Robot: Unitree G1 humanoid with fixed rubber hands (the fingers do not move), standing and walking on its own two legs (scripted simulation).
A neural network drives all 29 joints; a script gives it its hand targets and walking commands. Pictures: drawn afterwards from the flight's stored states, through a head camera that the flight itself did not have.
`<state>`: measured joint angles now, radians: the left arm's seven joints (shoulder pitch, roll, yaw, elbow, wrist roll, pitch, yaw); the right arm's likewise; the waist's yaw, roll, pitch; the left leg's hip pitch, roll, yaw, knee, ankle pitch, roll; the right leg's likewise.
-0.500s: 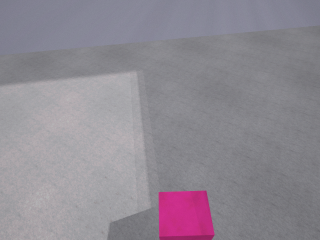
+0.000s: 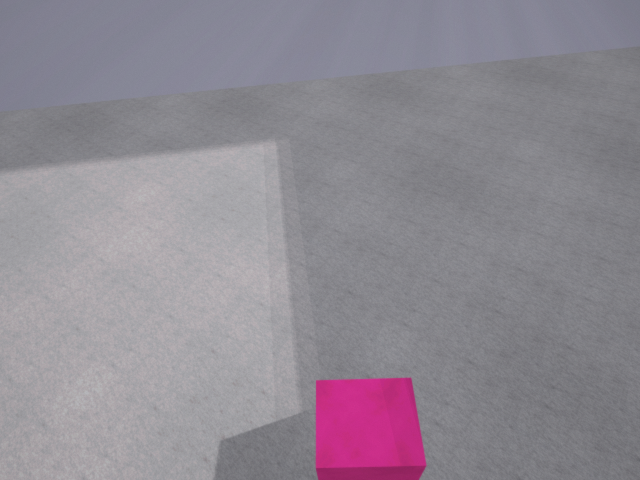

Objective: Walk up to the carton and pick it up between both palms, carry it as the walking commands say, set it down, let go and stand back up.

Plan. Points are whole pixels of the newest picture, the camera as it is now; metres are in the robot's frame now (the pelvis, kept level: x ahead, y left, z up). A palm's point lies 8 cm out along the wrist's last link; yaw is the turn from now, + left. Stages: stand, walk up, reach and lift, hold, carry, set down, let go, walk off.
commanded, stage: stand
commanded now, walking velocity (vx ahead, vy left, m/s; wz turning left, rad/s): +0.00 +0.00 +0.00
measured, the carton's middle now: (365, 431) +0.42 -0.05 -0.68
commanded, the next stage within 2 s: reach and lift in 0.54 s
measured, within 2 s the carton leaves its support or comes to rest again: neither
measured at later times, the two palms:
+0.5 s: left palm out of the picture -0.04 +0.20 -0.15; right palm out of the picture -0.02 -0.21 -0.15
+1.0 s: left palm out of the picture +0.12 +0.19 -0.15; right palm out of the picture +0.12 -0.23 -0.16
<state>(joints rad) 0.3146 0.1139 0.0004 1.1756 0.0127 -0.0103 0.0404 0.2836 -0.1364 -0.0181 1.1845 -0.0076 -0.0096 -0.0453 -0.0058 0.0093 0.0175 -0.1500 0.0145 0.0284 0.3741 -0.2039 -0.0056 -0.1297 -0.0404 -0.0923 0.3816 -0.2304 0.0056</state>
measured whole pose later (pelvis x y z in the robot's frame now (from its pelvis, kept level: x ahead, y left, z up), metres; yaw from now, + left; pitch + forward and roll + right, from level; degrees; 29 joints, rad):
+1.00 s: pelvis +0.00 +0.00 -0.03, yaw -1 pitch +14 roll -1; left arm 0.15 0.07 -0.01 0.48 0.02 0.54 0.03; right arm 0.13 -0.18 -0.08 0.59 -0.04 0.51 0.07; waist 0.03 0.01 -0.05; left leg -0.61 0.03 0.01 0.73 -0.36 0.00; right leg -0.59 0.00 0.01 0.71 -0.36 0.01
